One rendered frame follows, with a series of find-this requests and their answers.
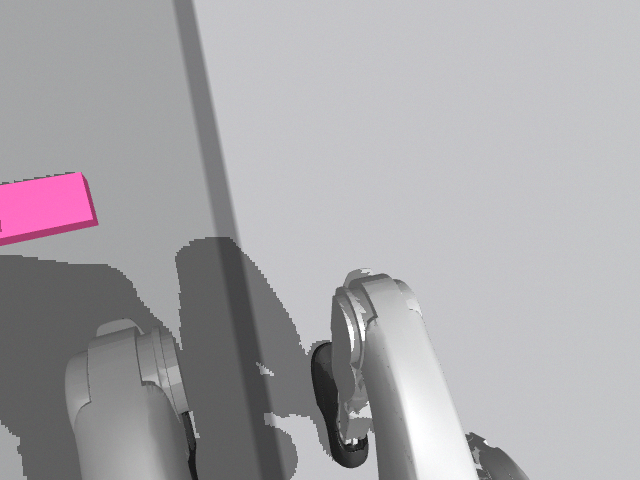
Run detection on right robot foot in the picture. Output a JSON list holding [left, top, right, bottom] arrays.
[[311, 342, 368, 468]]

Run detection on left robot foot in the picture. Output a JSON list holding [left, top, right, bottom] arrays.
[[181, 411, 198, 480]]

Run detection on right robot hand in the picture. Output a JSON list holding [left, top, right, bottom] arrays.
[[465, 432, 530, 480]]

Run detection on small box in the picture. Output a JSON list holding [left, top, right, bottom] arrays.
[[0, 172, 99, 246]]

